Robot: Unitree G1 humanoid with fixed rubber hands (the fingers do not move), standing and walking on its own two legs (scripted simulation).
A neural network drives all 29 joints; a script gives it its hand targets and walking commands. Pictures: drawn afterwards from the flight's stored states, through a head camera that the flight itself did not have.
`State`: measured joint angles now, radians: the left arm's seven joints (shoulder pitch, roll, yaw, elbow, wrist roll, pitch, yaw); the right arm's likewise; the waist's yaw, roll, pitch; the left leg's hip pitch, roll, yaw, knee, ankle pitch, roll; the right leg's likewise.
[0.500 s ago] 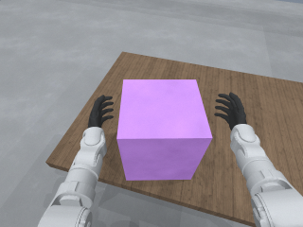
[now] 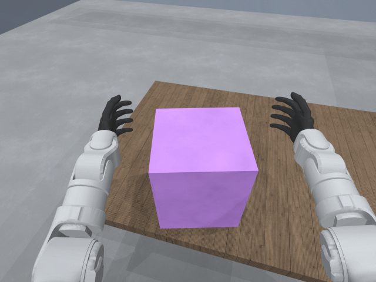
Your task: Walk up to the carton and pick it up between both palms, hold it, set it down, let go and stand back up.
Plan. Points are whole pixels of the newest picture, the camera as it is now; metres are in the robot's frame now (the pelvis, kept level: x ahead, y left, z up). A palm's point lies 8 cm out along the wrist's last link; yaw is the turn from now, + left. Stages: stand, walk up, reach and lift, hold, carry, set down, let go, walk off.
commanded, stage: set down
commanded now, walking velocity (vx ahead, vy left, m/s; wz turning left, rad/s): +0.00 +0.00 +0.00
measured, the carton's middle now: (198, 169) +0.42 -0.02 +0.01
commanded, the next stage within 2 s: none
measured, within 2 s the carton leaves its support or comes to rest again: neither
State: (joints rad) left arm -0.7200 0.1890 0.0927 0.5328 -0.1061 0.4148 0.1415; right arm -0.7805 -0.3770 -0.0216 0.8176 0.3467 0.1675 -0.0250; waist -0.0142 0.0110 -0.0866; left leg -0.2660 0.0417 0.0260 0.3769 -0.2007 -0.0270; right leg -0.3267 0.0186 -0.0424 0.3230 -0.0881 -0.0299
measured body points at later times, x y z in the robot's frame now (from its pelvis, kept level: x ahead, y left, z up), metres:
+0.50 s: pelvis +0.01 +0.01 +0.00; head +0.01 +0.02 +0.45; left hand +0.38 +0.19 +0.14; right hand +0.39 -0.24 +0.13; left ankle -0.01 +0.13 -0.75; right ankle +0.04 -0.10 -0.75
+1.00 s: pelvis +0.01 +0.01 +0.00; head -0.02 +0.01 +0.45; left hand +0.31 +0.18 +0.08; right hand +0.30 -0.23 +0.08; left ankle -0.01 +0.13 -0.75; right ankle +0.04 -0.10 -0.75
